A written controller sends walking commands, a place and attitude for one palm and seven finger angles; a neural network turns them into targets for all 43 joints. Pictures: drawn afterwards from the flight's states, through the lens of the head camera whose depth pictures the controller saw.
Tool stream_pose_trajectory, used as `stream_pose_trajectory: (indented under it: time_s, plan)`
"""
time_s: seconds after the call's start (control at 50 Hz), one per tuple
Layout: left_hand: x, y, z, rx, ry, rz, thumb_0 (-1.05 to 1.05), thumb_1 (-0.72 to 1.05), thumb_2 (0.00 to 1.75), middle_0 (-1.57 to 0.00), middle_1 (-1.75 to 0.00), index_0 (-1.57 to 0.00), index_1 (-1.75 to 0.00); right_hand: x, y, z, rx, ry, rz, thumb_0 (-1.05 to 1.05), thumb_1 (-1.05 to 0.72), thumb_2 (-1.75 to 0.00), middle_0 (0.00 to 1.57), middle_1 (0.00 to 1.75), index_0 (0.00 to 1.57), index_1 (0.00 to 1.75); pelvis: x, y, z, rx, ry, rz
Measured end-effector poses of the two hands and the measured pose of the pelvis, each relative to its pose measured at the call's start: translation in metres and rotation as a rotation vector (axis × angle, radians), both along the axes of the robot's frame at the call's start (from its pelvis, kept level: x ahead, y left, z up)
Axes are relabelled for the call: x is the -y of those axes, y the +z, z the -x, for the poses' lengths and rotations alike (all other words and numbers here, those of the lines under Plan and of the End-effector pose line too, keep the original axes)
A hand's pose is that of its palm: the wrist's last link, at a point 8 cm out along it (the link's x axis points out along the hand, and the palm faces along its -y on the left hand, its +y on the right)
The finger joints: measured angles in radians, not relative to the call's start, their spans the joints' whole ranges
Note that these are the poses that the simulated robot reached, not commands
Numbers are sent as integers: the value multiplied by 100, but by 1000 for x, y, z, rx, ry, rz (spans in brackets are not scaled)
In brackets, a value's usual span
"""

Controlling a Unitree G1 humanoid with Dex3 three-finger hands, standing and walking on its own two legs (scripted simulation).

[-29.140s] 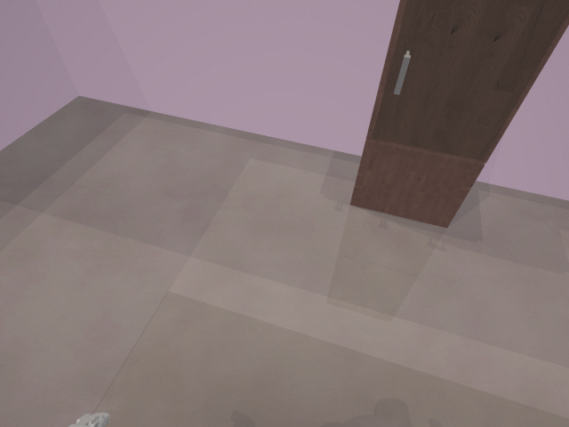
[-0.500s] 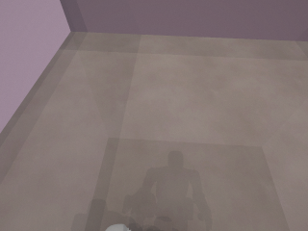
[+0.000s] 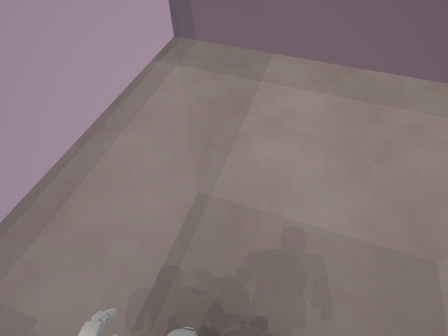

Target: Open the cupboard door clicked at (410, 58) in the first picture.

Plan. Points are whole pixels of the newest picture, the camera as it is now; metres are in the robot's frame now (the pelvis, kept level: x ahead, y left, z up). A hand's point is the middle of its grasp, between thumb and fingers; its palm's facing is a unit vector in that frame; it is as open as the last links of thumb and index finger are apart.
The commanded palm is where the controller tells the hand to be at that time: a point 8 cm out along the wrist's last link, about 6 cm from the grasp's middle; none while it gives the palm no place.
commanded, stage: turn to face it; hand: left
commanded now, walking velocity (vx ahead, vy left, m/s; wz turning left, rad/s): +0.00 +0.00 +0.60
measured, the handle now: out of the picture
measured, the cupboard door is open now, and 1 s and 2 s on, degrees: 40 40 40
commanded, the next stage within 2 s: none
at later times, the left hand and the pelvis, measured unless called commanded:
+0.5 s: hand out of the picture +0.04 +0.20 -0.16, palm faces +0.38 -0.88 -0.29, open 7.4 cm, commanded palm none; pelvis +0.04 -0.04 +0.00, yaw +20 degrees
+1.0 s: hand out of the picture -0.01 +0.14 -0.17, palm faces +0.66 -0.71 -0.24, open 7.4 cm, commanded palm none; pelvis +0.06 -0.07 +0.00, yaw +40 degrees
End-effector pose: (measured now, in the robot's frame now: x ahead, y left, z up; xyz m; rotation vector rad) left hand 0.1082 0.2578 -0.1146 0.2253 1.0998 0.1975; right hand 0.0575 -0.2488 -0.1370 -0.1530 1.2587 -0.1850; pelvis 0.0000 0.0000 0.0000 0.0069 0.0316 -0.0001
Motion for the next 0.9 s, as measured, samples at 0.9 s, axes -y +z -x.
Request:
stream_pose_trajectory:
  time_s: [0.9]
  plan:
    - [88,-30,158,-150,673,113,1,90,90,-20,-30,-20,-30,-52,20,-248,138,728,2,0,-91,-90,20,29,19,30,62,-4,-60,12,637,-21]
